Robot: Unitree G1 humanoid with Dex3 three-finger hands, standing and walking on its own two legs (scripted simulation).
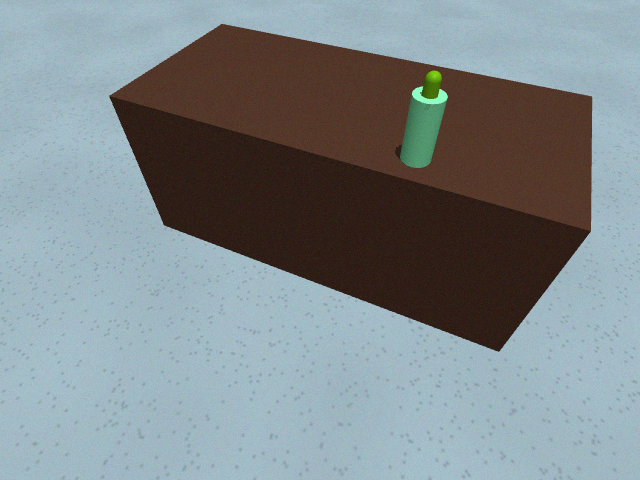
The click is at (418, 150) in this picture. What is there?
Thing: necked bottle
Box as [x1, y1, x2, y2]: [400, 70, 447, 167]
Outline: 434,70 430,71 426,75 424,84 421,87 414,89 411,95 400,158 405,164 413,167 425,166 430,161 447,97 446,93 439,88 441,76 437,71
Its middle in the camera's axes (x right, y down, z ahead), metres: +0.26 -0.29 +0.97
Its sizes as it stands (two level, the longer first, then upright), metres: 0.082 0.082 0.236
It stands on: a support 0.60 m high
